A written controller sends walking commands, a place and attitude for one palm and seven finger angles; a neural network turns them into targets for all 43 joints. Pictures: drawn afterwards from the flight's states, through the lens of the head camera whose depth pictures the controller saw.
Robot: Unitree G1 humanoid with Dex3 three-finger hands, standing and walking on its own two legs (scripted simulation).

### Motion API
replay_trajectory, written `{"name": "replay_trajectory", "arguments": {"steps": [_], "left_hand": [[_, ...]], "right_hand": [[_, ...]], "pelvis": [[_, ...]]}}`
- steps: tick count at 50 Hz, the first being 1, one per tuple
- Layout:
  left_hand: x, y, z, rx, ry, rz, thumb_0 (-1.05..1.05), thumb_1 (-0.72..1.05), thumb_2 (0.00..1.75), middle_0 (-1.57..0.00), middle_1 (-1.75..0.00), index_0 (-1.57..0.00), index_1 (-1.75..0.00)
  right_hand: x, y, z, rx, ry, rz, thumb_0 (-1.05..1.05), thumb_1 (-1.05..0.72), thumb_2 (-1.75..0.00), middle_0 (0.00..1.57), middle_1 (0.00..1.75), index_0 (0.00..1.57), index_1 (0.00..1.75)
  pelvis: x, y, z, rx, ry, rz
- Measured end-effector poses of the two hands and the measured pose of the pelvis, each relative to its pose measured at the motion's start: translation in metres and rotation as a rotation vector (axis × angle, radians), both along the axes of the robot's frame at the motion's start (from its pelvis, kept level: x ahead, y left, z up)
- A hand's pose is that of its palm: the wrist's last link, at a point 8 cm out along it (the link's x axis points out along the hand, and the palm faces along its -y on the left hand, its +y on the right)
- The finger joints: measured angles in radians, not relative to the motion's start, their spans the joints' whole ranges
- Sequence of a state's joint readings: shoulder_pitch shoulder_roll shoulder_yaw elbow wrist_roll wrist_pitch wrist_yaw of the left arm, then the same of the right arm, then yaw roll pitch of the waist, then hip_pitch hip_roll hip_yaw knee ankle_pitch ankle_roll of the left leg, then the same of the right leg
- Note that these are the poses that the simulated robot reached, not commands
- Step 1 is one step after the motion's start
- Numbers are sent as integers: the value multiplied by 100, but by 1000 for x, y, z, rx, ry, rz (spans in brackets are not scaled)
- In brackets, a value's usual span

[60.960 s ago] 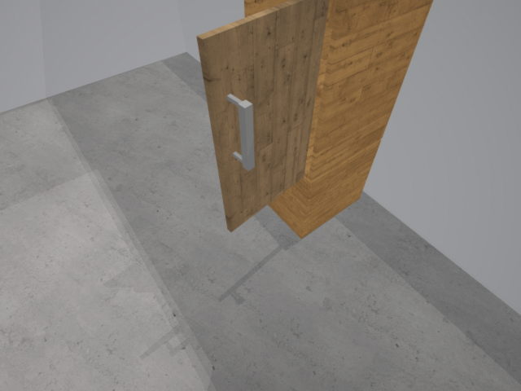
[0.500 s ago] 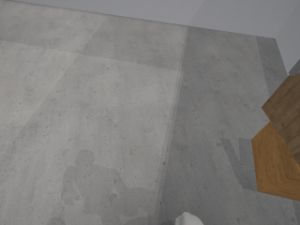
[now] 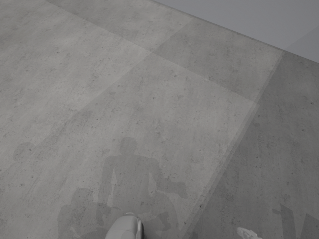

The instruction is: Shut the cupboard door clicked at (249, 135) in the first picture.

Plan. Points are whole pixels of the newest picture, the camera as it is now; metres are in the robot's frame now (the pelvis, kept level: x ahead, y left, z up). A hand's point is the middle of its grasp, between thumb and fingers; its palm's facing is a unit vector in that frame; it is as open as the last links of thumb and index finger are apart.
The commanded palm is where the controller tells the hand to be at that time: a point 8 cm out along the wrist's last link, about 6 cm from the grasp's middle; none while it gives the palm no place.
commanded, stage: walk to a spot facing it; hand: left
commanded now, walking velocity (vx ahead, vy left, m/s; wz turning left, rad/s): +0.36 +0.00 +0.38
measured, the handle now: out of the picture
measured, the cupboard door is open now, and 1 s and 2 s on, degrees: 21 21 21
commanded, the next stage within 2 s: turn to face it in 0.32 s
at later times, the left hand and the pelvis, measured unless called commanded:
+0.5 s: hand (103, 165) +0.33 +0.21 -0.15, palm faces +0.05 -0.98 -0.17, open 7.4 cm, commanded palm none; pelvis +0.21 +0.03 +0.00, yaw +4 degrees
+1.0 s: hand (104, 148) +0.40 +0.23 -0.18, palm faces -0.07 -0.98 -0.20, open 7.3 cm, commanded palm none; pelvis +0.32 +0.04 -0.01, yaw -9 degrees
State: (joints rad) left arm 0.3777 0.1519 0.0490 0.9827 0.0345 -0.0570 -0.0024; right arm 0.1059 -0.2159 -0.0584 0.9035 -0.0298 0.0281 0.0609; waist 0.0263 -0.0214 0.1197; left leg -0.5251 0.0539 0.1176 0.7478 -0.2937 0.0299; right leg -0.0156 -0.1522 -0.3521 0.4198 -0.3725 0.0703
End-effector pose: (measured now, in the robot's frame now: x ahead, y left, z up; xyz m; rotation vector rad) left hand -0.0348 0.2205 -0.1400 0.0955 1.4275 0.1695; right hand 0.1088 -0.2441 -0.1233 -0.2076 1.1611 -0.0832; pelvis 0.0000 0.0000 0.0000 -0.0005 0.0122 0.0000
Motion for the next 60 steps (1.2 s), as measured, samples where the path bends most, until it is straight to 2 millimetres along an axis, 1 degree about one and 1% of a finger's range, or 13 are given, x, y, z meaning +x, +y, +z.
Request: {"name": "replay_trajectory", "arguments": {"steps": [4, 7, 12, 17, 24, 29, 32, 35, 43, 48, 50, 53, 60], "left_hand": [[-4, 22, -21, -18, 108, 53, 0, 90, 89, -20, -30, -20, -30], [27, 43, -24, 5, 102, 56, 0, 90, 89, -20, -30, -20, -30], [123, 65, -7, 36, -78, 38, 1, 91, 89, -20, -29, -20, -30], [219, 68, 11, 38, -233, 8, 0, 91, 89, -19, -29, -20, -30], [335, 47, 17, 25, -329, -56, 0, 91, 89, -19, -29, -20, -30], [397, 22, 6, 29, -337, -109, 0, 91, 89, -20, -29, -20, -30], [406, 10, 3, 24, -308, -122, 0, 91, 89, -20, -29, -20, -30], [402, 5, 3, 25, -237, -104, 0, 91, 89, -20, -30, -20, -30], [406, 32, 6, 56, -145, -118, -1, 93, 89, -20, -30, -20, -30], [422, 54, -3, 39, -134, -138, 0, 91, 89, -20, -30, -20, -30], [434, 62, -6, 32, -137, -152, 0, 91, 89, -20, -30, -20, -30], [455, 69, -1, 28, -152, -193, 0, 91, 89, -20, -30, -20, -30], [509, 61, 14, 37, -191, -319, 0, 91, 89, -20, -29, -20, -30]], "right_hand": [[76, 25, -6, -30, -132, 76, 1, -91, -90, 19, 30, 20, 30], [97, 37, -2, -48, -148, 85, 0, -91, -90, 20, 30, 20, 30], [93, 49, 4, -49, -51, 55, 0, -91, -90, 20, 30, 20, 30], [75, 49, 4, -40, 78, -16, 0, -92, -90, 20, 30, 21, 30], [56, 47, -6, -13, 274, -109, 0, -92, -90, 20, 30, 20, 30], [62, 41, -24, 13, 392, -173, 1, -91, -90, 20, 30, 20, 30], [86, 35, -28, 20, 392, -204, 1, -91, -90, 20, 30, 20, 30], [127, 29, -24, 16, 324, -204, 1, -91, -90, 20, 30, 20, 30], [244, 26, -11, 3, 64, -171, 0, -91, -90, 20, 30, 20, 30], [290, 34, -1, -35, -80, -176, 0, -91, -90, 20, 30, 20, 30], [296, 37, 3, -55, -104, -175, 0, -91, -90, 20, 30, 20, 30], [292, 39, 12, -72, -100, -184, 0, -91, -90, 20, 30, 20, 30], [258, 26, 14, -83, -48, -295, 0, -90, -90, 20, 30, 21, 30]], "pelvis": [[37, 22, -22, -18, -5, 25], [56, 29, -20, -12, -18, 33], [93, 37, -3, -14, -18, 62], [135, 40, 9, -8, -23, 82], [200, 30, 5, 16, -28, 84], [251, 15, -10, 17, -34, 46], [267, 9, -10, 3, -35, 19], [279, 7, -3, 1, -23, 0], [302, 16, 2, 4, 12, -75], [317, 37, -5, -13, 15, -137], [321, 44, -6, -13, 10, -156], [326, 47, 0, -15, 2, -198], [336, 44, 6, -31, -1, -297]]}}
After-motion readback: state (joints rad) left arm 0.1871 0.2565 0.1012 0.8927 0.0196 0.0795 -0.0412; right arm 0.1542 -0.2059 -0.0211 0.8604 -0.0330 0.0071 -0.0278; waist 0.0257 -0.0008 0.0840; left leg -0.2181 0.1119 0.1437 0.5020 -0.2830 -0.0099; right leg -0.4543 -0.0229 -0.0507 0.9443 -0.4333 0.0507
